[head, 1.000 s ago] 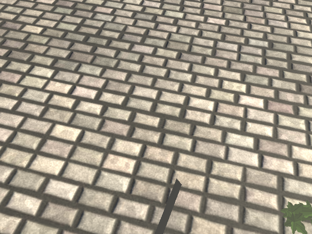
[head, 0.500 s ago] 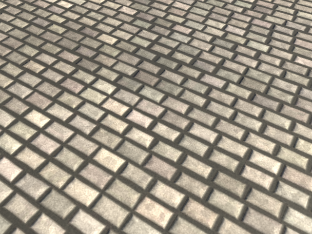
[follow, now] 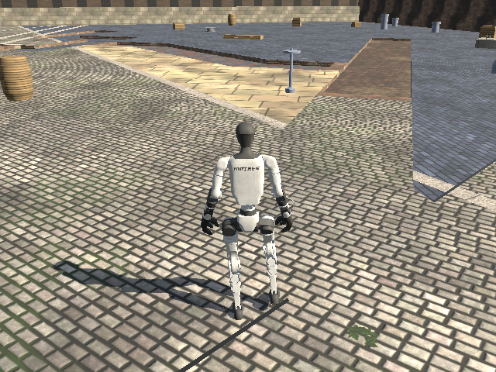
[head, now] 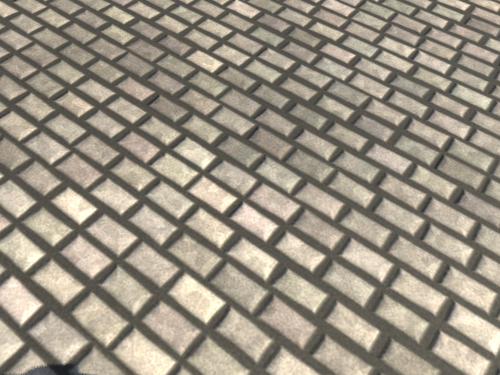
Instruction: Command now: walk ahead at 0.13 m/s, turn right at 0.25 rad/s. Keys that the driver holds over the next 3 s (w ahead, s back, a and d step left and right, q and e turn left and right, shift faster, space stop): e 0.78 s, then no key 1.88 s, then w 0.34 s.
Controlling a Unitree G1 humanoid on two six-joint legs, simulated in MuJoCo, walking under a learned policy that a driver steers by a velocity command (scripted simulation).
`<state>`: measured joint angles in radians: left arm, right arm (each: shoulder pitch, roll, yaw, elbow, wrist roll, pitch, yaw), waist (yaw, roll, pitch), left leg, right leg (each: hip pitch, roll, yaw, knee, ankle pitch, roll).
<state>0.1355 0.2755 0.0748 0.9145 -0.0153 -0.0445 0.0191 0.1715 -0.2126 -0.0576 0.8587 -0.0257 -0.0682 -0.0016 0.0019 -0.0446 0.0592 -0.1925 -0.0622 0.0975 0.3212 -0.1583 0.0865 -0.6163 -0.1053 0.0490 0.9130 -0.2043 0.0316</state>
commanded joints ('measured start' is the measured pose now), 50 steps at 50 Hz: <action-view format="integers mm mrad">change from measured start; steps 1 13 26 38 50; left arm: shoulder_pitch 29 150 9 20 -25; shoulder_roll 55 217 191 190 79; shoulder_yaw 8 74 58 51 8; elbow -45 -123 -218 -302 -301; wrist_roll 1 16 4 11 5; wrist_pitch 7 21 49 60 79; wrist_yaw -7 -31 19 14 2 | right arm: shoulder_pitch -38 -49 -106 -17 -10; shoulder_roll -175 -177 -139 -272 -238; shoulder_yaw -39 -46 -41 -70 -46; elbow -47 -73 -91 -105 -106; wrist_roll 2 18 28 -30 27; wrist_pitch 0 63 67 36 60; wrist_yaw -29 -60 -56 -26 -33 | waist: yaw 7 64 9 13 -44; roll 126 -88 -86 298 249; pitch -141 -227 -194 -155 -127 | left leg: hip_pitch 62 -71 -323 74 78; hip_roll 274 179 45 507 309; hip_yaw -27 70 -178 -637 -241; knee -67 587 536 -37 24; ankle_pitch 653 318 -187 308 333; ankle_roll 128 -79 -170 208 133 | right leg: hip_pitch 113 528 427 -16 225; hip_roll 7 -58 -60 196 115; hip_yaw -26 154 287 125 -40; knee -104 -475 -572 129 -169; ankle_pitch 118 674 255 -435 -224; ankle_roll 4 -203 -257 -21 48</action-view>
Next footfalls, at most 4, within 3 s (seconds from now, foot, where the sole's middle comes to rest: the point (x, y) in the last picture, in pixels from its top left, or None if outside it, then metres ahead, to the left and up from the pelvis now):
0.24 right None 0.15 -0.14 -0.78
0.72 left None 0.21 0.07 -0.78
1.10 right None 0.07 -0.14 -0.78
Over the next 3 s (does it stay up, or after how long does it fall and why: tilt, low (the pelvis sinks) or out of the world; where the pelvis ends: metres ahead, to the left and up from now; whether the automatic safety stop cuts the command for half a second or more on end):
stays up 0.17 -0.03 -0.01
